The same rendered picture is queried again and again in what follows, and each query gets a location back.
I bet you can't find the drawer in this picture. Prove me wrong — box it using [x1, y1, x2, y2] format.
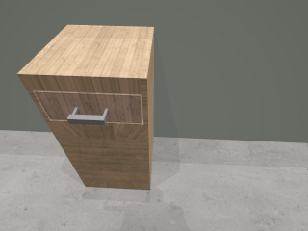
[35, 90, 143, 124]

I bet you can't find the handle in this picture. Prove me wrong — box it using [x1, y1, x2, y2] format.
[67, 107, 109, 126]

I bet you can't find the cabinet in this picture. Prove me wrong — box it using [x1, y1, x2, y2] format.
[17, 24, 154, 191]

